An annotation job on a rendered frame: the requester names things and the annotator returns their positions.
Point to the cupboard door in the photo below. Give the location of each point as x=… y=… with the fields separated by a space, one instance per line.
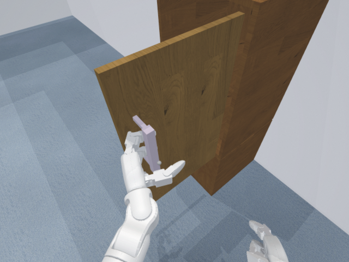
x=179 y=87

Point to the handle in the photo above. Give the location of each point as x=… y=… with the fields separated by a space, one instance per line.
x=150 y=143

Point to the left robot hand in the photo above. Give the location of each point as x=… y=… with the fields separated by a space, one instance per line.
x=133 y=172

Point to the left robot forearm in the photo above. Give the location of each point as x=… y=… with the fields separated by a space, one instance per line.
x=132 y=239

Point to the right robot hand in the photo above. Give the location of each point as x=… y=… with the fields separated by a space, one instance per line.
x=270 y=251

